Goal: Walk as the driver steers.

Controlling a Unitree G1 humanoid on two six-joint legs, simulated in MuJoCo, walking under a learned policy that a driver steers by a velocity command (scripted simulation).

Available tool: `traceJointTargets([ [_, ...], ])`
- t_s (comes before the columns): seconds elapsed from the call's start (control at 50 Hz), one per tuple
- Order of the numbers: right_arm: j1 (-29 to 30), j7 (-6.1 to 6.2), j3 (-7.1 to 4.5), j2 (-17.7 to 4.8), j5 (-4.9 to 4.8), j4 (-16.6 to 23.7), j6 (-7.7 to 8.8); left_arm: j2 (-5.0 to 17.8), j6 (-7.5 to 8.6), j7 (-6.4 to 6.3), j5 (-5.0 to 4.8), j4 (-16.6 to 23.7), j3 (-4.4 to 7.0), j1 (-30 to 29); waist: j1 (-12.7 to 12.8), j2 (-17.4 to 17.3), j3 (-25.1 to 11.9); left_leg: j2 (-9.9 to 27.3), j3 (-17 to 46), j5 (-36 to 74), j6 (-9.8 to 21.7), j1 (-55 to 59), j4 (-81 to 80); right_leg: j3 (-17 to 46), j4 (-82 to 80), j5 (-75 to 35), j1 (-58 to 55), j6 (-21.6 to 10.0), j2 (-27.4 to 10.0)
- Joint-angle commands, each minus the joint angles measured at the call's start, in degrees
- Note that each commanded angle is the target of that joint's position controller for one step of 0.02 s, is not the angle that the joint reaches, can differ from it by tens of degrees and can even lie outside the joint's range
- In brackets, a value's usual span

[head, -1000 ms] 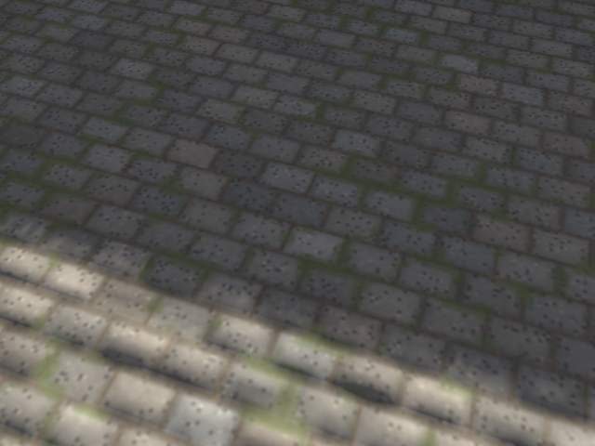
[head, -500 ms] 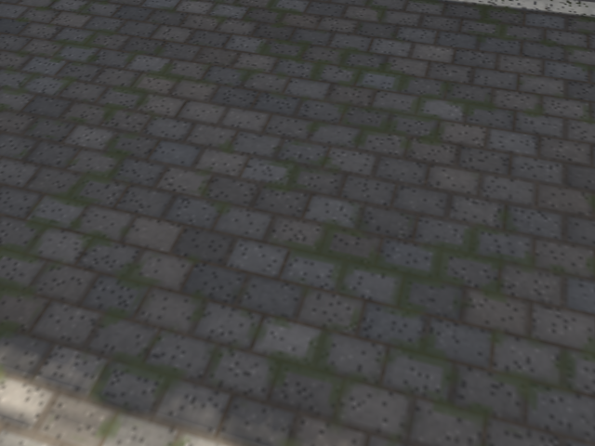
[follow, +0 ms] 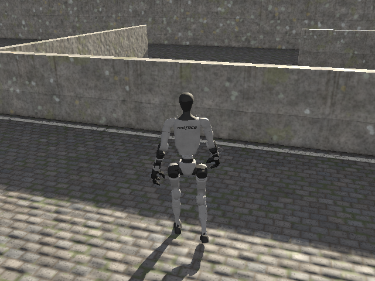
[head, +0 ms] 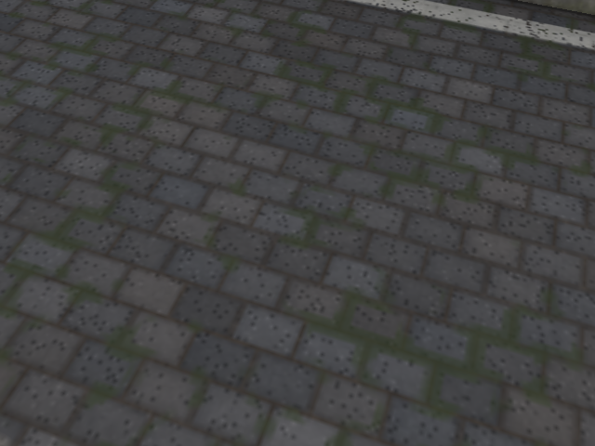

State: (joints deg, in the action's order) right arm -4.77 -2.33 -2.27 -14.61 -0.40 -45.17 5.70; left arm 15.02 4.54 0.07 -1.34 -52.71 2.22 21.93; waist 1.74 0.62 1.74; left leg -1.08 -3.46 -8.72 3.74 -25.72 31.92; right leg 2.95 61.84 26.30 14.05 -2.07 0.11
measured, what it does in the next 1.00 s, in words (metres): walks ahead, turning left: right foot, then left foot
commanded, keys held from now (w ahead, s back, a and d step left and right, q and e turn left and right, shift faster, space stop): w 0.12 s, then w+q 0.64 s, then q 0.24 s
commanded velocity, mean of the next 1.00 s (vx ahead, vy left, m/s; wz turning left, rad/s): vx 0.45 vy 0.00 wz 0.39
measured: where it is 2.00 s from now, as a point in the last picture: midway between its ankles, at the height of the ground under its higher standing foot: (282, 389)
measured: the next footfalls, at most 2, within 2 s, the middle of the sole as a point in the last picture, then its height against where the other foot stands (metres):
right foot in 0.44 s outside the picture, level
left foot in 0.94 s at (231, 382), level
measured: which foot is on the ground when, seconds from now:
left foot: down 0.00-0.44, up 0.46-0.92, down 0.94-1.00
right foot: up 0.00-0.42, down 0.44-0.96, up 0.98-1.00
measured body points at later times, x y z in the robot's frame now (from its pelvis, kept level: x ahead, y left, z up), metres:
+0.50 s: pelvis +0.27 -0.04 +0.00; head +0.31 -0.04 +0.45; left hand +0.45 +0.23 -0.08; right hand +0.29 -0.31 -0.14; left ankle +0.10 +0.08 -0.68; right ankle +0.38 -0.14 -0.73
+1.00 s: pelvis +0.48 +0.05 -0.01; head +0.52 +0.09 +0.44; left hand +0.42 +0.35 -0.14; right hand +0.78 -0.10 -0.09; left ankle +0.56 +0.17 -0.73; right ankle +0.40 -0.14 -0.67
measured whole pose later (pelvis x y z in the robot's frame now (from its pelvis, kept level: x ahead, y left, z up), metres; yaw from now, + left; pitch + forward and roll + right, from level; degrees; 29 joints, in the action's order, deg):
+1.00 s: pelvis +0.48 +0.05 -0.01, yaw +27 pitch +2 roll -2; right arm -5.0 -2.0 -4.7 -16.8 0.2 -37.8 1.1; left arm 16.8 3.0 -0.9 -0.2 -49.6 4.2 12.3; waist 2.1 -1.0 4.4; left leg -0.9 -1.8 -8.1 4.9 -30.6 36.0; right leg -6.1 56.3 31.9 12.3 3.6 -4.5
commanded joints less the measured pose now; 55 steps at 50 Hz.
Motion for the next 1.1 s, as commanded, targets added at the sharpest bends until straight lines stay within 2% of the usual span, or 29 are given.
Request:
traceJointTargets([
  [0.02, -7.9, 0.31, -1.82, -6.6, 0.20, 0.2, -0.05, 7.6, 2.18, -0.37, -0.08, 6.2, 1.85, -4.9, -4.1, -2.6, -5.3, 17.1, 24.1, 0.2, 10.2, 24.0, -18.1, 1.5, 9.4, -6.9, 26.3, -0.7, -6.2],
  [0.06, -5.9, -0.06, -1.43, -5.0, 0.88, 0.0, 0.55, 5.4, 0.59, -0.72, 0.47, 5.5, 1.98, -2.0, -0.9, -5.3, -4.1, 13.8, 18.0, 4.2, 9.5, 16.1, -21.7, 1.8, 5.2, -10.9, 19.5, -0.3, -8.4],
  [0.1, -7.0, 0.05, -1.74, -6.0, 0.68, -1.2, 1.10, 4.0, -0.44, -0.94, 0.65, 5.4, 1.88, -1.7, -0.1, -5.0, -3.0, 13.1, 14.3, 8.5, 10.3, 13.4, -23.7, 1.0, 2.5, -13.0, 19.4, 0.7, -8.9],
  [0.18, -11.7, 1.44, -2.19, -8.0, 0.17, -3.2, 0.47, 3.9, -0.17, -1.16, 1.71, 8.8, 1.98, -11.0, -2.0, -3.2, -0.4, 12.0, 12.1, 13.3, 10.1, 15.6, -24.7, 0.4, -10.2, -23.6, 25.6, 2.7, -8.7],
  [0.26, -15.5, 2.36, -2.47, -9.3, -0.57, -4.4, -0.39, 2.6, 0.83, -0.30, 1.15, 10.9, 1.41, -19.5, -4.8, -3.5, 0.8, 10.5, 10.9, 9.4, 8.4, 17.1, -24.1, -0.8, -25.1, -31.8, 22.6, 3.5, -5.5],
  [0.34, -19.0, 2.86, -2.66, -9.4, -1.09, -5.6, -1.40, 3.4, 1.99, 1.05, 0.48, 13.0, 1.28, -25.5, -6.3, -4.5, 1.7, 12.5, 14.4, 7.1, 8.1, 21.1, -19.9, -0.3, -32.2, -29.9, 20.2, 3.3, -3.5],
  [0.4, -17.5, 3.38, -3.37, -10.6, -1.10, -5.2, -2.12, 6.3, 2.87, 1.38, 0.38, 12.6, 2.20, -22.1, -3.1, -6.6, 0.0, 14.0, 17.7, 8.9, 6.5, 22.7, -14.7, -0.1, -35.5, -24.2, 12.8, 1.7, -2.5],
  [0.42, -16.5, 3.40, -3.23, -10.1, -1.03, -4.8, -2.30, 7.6, 3.07, 1.10, 0.51, 11.2, 2.99, -17.0, -0.3, -6.5, -2.6, 12.2, 16.9, 13.4, 5.4, 21.7, -9.8, -1.2, -37.2, -23.1, 5.2, 0.5, -1.7],
  [0.44, -16.0, 3.23, -2.41, -7.7, -0.50, -4.0, -2.26, 10.4, 3.31, 0.60, 1.16, 9.2, 4.17, -8.3, 3.4, -4.7, -9.3, 8.5, 14.6, 13.5, 3.6, 16.8, 1.6, 1.2, -35.6, -23.4, -8.6, -2.1, -5.0],
  [0.46, -17.9, 3.14, -1.11, -3.3, 0.96, -2.1, -1.89, 15.2, 3.02, 0.15, 1.67, 8.4, 5.29, 0.8, 5.3, 5.3, -19.3, 2.1, 9.7, -3.2, 0.8, 3.2, 20.9, 13.9, -33.3, -23.1, -27.5, -6.3, -17.4],
  [0.48, -23.7, 2.92, -0.22, -0.4, -1.14, -0.7, -0.89, 16.1, 2.30, 0.56, 1.80, 7.4, 5.46, 2.3, 2.4, 21.6, -24.4, -2.6, 9.0, -26.6, -0.9, -14.4, 35.5, 38.0, -42.2, -9.1, -38.2, -12.9, -26.1],
  [0.5, -20.3, 3.09, -1.91, -7.4, -2.52, -1.6, -0.80, 9.7, 2.30, 0.50, 1.63, 8.5, 3.90, -0.3, 3.5, 12.3, -17.7, 1.5, 12.7, -23.5, -0.8, -19.0, 41.8, 35.3, -44.7, -1.3, -32.3, -10.7, -23.9],
  [0.52, -15.5, 3.16, -2.61, -9.3, -2.52, -0.5, -1.05, 7.0, 2.27, 0.36, 1.26, 8.9, 3.02, -4.2, 3.3, 7.6, -10.6, 3.7, 11.2, -17.8, -0.6, -19.9, 41.9, 25.9, -45.5, -3.9, -24.3, -8.4, -22.0],
  [0.54, -14.1, 3.25, -2.69, -8.3, -1.89, -0.4, -1.52, 5.8, 2.21, 0.51, 1.44, 9.0, 2.46, -7.8, 1.5, 3.9, -6.8, 5.9, 10.4, -13.3, -1.0, -17.2, 40.4, 19.4, -47.2, -10.1, -16.9, -7.5, -19.5],
  [0.56, -13.8, 3.14, -2.89, -7.2, -1.34, -0.1, -1.97, 4.7, 2.19, 0.57, 1.70, 8.7, 2.24, -10.1, -0.1, 4.8, -4.2, 7.5, 10.6, -10.3, -1.3, -15.2, 37.7, 14.7, -49.0, -13.9, -11.8, -7.4, -17.7],
  [0.6, -14.5, 2.68, -2.88, -4.8, -1.57, 0.3, -3.22, 4.3, 2.56, 0.55, 2.00, 8.0, 2.34, -11.8, -1.8, 6.3, -2.4, 8.9, 9.6, -7.6, -1.9, -11.3, 35.7, 7.4, -52.2, -18.8, -6.4, -7.2, -15.5],
  [0.66, -11.7, 2.62, -2.88, -3.9, -1.17, 2.3, -4.32, 6.2, 3.01, 0.17, 2.04, 6.6, 3.15, -11.1, -2.1, 3.9, -0.7, 9.4, 9.7, -2.8, -2.8, -14.2, 31.8, 1.2, -54.1, -25.8, -6.0, -8.6, -16.0],
  [0.8, 0.1, 0.30, -2.02, -2.7, -0.39, 7.0, -3.70, 9.5, 1.38, -1.11, 1.59, 5.1, 4.06, -9.5, 1.1, 1.9, 2.8, 7.6, 3.7, 10.6, -2.7, -12.2, 10.5, -11.4, -52.7, -35.6, -9.0, -6.7, -14.8],
  [0.84, 1.8, -0.38, -2.21, -3.1, -0.14, 8.6, -3.83, 10.7, 0.40, -1.46, 0.87, 4.6, 4.39, -8.5, 1.3, 2.8, 2.2, 6.2, 1.5, 8.8, -2.1, -10.0, 7.3, -13.0, -49.1, -43.3, -11.5, -5.7, -15.4],
  [0.88, 0.5, -0.86, -3.01, -4.8, -0.05, 9.6, -4.19, 12.1, -0.48, -1.78, -0.15, 4.7, 4.84, -9.1, -0.3, 4.6, 0.2, 4.0, -0.2, 4.2, -0.5, -6.5, 5.5, -13.8, -43.5, -52.4, -14.3, -4.4, -16.1],
  [0.92, -8.3, -0.86, -4.81, -8.0, -0.05, 7.9, -4.37, 12.9, -1.31, -2.04, -1.25, 5.4, 5.20, -11.1, -5.5, 4.6, -4.6, -0.2, -2.5, 3.2, 2.2, 4.3, 0.8, -14.9, -30.3, -60.7, -14.5, -2.3, -14.7],
  [0.94, -15.3, 0.05, -6.48, -11.3, 0.04, 6.0, -4.44, 11.4, -1.35, -1.87, -1.03, 5.5, 4.69, -10.3, -8.8, 1.7, -8.6, -2.0, -1.5, 10.9, 4.2, 15.7, -3.8, -15.9, -18.2, -53.6, -9.8, 0.5, -11.6],
  [0.96, -17.4, 1.66, -7.65, -17.3, 0.18, 6.0, -4.85, 6.0, -1.08, -1.42, 2.44, 7.0, 2.95, -7.2, -6.6, -11.7, -12.9, 10.2, 14.6, 36.4, 8.2, 30.8, -1.3, -15.8, 0.9, -13.9, 6.6, 4.2, -6.8],
  [0.98, -13.0, 1.47, -7.23, -20.7, 1.41, 9.7, -4.39, 3.8, -0.24, -0.65, 2.95, 8.4, 1.57, -0.5, -1.2, -17.3, -24.0, 24.2, 42.2, 41.6, 22.6, 43.8, -4.0, -5.7, 19.6, 17.2, 22.3, 6.9, 2.7],
  [1.0, -13.5, 0.62, -6.32, -16.3, 1.07, 10.8, -4.31, 9.2, 0.15, -0.26, 1.10, 8.1, 2.76, -5.8, -6.3, -6.0, -27.3, 22.1, 39.5, 32.3, 20.4, 41.1, -8.4, 2.7, 21.5, 12.5, 24.0, 5.8, 0.1],
  [1.02, -10.4, 0.45, -5.54, -13.7, 0.49, 10.8, -3.88, 9.4, 0.02, -0.50, -0.14, 9.9, 2.79, -10.5, -5.4, -4.6, -19.7, 19.1, 32.3, 25.0, 17.3, 34.6, -9.6, 1.7, 18.6, 6.8, 26.6, 4.5, -1.6],
  [1.04, -7.3, 0.68, -5.02, -11.7, -0.42, 10.6, -3.90, 8.5, -0.55, -1.42, 0.70, 9.2, 2.74, -11.1, -3.3, -0.6, -13.2, 15.8, 27.2, 20.1, 14.0, 26.3, -10.7, 1.3, 13.8, 2.4, 26.2, 4.6, -4.0],
  [1.06, -5.0, 1.10, -4.50, -10.2, -0.49, 10.9, -4.17, 9.3, -1.40, -2.21, 1.59, 9.1, 3.09, -11.1, -1.8, -2.2, -10.4, 14.0, 24.6, 18.2, 12.6, 19.2, -11.9, 1.7, 9.9, -0.2, 23.5, 4.6, -5.2],
  [1.1, -3.4, 1.55, -4.51, -10.4, 0.94, 11.9, -4.43, 9.2, -2.79, -2.44, 1.97, 9.3, 3.38, -9.8, 0.2, -4.7, -9.6, 11.7, 22.5, 18.9, 11.9, 11.3, -13.7, 1.3, 7.0, -3.3, 17.6, 4.6, -4.4],
])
